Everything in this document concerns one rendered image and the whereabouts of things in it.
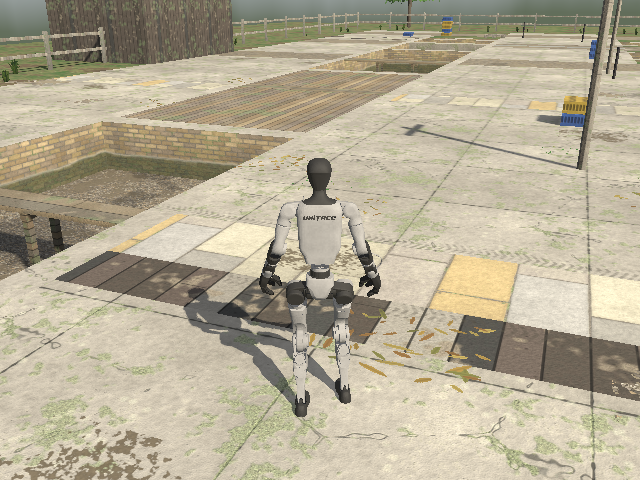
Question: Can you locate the robot right forearm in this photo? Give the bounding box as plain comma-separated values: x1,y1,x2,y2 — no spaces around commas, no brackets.
358,240,378,279

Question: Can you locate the robot right upper arm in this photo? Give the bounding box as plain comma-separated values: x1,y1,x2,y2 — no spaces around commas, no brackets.
340,201,368,256

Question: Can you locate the robot right hand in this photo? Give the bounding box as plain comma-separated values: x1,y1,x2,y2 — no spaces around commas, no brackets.
359,273,381,297

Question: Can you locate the robot left hand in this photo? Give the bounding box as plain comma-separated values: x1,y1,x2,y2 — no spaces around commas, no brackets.
259,273,282,295

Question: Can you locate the robot right shin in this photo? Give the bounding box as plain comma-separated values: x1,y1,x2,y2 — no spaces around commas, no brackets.
335,325,350,390

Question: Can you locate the robot right foot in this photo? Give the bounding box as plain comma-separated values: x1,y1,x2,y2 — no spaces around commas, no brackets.
335,378,351,404

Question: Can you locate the robot left upper arm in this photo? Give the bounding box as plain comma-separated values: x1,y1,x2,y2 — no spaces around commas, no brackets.
271,201,299,256

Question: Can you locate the robot left forearm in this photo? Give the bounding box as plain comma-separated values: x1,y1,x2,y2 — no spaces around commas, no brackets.
262,240,281,278

